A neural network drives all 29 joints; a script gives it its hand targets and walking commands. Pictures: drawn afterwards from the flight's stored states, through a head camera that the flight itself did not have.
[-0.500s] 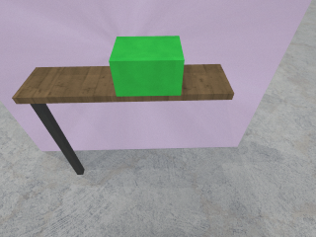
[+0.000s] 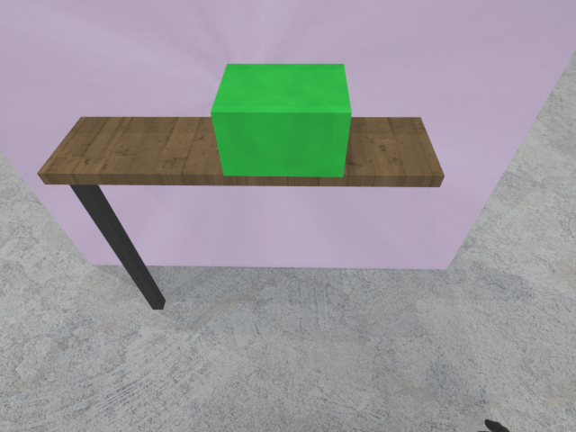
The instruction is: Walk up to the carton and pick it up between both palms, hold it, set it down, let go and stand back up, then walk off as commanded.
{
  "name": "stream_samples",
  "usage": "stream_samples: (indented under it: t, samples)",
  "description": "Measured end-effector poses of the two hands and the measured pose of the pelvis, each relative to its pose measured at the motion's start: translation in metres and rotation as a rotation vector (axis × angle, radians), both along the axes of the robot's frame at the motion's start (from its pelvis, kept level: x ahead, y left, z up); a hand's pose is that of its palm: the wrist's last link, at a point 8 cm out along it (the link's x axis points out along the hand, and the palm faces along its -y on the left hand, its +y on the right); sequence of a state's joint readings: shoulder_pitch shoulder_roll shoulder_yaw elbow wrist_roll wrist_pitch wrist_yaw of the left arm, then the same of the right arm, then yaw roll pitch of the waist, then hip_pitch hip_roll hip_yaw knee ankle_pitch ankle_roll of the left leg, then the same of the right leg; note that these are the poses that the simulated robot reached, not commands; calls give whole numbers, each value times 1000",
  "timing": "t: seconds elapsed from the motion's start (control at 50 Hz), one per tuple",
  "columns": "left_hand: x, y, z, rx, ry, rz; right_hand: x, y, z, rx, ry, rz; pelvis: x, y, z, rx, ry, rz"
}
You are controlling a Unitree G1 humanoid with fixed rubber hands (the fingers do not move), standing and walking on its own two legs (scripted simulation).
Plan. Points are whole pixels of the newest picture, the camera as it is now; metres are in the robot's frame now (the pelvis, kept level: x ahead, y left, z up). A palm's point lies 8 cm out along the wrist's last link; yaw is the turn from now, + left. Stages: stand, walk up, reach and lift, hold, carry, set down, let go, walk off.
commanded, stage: walk up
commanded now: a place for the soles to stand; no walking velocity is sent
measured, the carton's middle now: (284, 119) +0.74 +0.04 +0.04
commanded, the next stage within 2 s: none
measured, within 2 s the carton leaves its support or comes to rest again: neither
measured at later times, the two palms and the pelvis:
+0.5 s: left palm out of the picture +0.07 +0.31 -0.11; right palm out of the picture +0.09 -0.31 -0.10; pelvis +0.01 +0.01 +0.01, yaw +1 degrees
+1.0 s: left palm (58, 405) +0.19 +0.37 -0.09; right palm (490, 426) +0.18 -0.27 -0.10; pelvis +0.14 +0.04 +0.01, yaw -1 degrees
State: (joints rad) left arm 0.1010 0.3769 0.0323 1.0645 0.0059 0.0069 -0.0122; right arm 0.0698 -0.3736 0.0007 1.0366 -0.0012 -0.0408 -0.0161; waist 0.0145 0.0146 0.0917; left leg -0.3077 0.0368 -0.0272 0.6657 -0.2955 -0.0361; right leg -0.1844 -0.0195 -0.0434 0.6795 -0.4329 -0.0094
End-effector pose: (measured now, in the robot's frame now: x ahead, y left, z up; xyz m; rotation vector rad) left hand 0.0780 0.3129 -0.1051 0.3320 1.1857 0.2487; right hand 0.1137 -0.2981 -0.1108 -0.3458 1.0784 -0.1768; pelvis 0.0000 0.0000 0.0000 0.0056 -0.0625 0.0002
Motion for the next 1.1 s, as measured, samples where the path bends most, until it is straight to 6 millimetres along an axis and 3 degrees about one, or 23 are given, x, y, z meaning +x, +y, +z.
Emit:
stream_samples:
  t: [0.12, 0.4, 0.5, 0.58, 0.66, 0.7, 0.8, 0.9, 1.0, 1.1]
  samples:
    - [-2, 0, 1, -8, -8, 12, 2, 5, 2, 7, 7, 9, 0, 1, 2, 6, -12, 4]
    - [-2, -14, -7, -73, 24, -1, -27, -2, 12, -30, 115, -13, 1, 2, 11, -7, 2, 15]
    - [-6, -4, -5, -64, -8, -9, -25, -9, 10, -21, 102, -22, 14, 5, 6, -4, -3, 23]
    - [-21, 21, 0, -30, -18, 49, -6, -5, 11, -32, 121, -4, 39, 19, 5, -8, -15, 54]
    - [-36, 54, -4, 4, 52, 98, 38, 14, 12, -33, 41, 29, 62, 38, -2, 4, -37, 53]
    - [-35, 66, -7, 11, 107, 113, 55, 25, 13, -32, -20, 34, 69, 47, -5, 18, -45, 40]
    - [9, 73, 5, 3, 101, 61, 62, 44, 19, 0, -17, 12, 88, 55, 7, 10, -51, 48]
    - [62, 70, 14, 1, 42, -11, 60, 46, 19, 14, 33, -17, 112, 53, 12, 41, -51, 26]
    - [112, 54, 14, -2, 41, -69, 62, 31, 11, 20, 77, -57, 143, 43, 9, 63, -44, -7]
    - [173, 26, 14, 9, 16, -121, 81, 3, -12, 32, 93, -113, 182, 27, -4, 71, -34, -51]
